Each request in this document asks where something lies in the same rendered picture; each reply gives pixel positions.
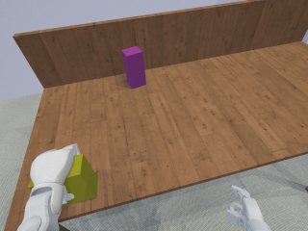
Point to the robot right forearm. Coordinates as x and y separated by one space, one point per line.
256 225

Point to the robot left forearm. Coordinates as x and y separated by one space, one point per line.
43 208

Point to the table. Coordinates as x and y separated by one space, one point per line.
226 91

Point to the right robot hand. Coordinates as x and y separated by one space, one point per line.
240 215

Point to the left robot hand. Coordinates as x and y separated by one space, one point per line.
54 166

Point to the sponge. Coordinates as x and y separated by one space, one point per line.
81 180

